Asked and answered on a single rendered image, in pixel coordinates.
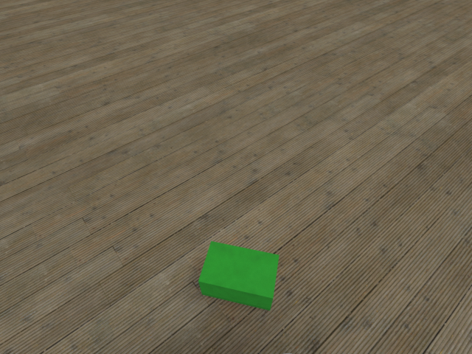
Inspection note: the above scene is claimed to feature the carton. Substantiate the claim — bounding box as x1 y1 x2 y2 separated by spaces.
198 241 279 310

